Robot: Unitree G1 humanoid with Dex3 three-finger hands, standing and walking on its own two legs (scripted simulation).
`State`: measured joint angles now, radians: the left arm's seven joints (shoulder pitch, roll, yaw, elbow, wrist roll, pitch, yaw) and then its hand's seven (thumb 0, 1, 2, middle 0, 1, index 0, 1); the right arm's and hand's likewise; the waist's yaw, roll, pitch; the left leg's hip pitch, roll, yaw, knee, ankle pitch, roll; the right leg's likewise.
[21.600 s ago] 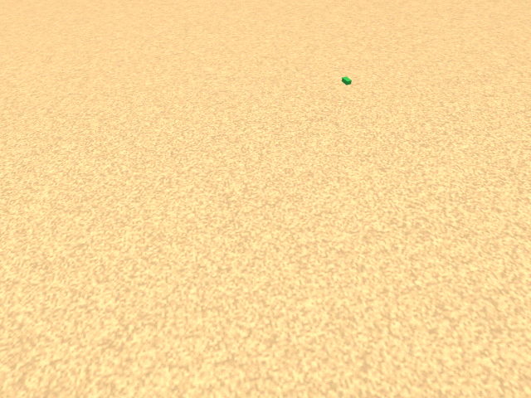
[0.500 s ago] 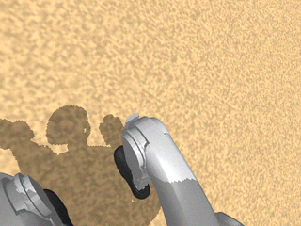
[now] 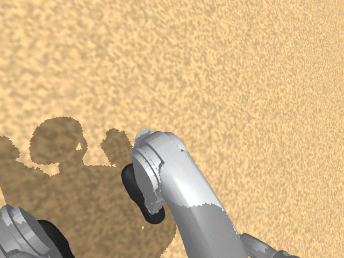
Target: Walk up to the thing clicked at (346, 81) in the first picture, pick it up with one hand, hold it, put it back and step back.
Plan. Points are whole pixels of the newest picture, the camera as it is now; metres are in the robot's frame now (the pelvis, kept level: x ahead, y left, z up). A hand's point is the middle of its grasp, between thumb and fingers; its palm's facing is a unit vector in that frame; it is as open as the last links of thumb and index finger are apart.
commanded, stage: close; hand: left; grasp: from above
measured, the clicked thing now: out of the picture +0.45 +0.33 -0.31
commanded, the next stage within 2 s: settle in 1.68 s
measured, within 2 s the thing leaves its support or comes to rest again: neither
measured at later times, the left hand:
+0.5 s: hand out of the picture +0.46 +0.31 -0.27, palm faces -0.23 -0.35 -0.91, open 11.1 cm
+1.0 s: hand out of the picture +0.45 +0.32 -0.27, palm faces -0.22 -0.36 -0.91, open 8.4 cm
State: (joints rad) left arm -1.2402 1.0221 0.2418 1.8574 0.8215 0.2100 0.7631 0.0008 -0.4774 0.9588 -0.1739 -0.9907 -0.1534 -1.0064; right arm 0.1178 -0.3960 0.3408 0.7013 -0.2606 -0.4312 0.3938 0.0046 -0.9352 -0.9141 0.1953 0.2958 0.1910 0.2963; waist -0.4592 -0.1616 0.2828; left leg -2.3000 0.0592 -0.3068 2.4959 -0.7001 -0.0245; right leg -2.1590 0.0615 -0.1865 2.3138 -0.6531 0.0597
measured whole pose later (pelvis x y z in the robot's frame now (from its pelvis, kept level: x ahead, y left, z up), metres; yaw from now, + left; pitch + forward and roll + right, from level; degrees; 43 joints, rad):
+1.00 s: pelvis +0.00 +0.00 +0.01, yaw -1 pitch +26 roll -15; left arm -1.23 1.05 0.26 1.81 0.79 0.23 0.76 -0.02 0.20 0.25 -0.69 -0.41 -0.87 -0.45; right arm 0.11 -0.41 0.37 0.65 -0.25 -0.40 0.37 0.01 -0.92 -0.91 0.20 0.30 0.19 0.30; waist -0.47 -0.18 0.31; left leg -2.28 0.07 -0.32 2.48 -0.69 -0.03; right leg -2.15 0.07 -0.20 2.28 -0.63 0.06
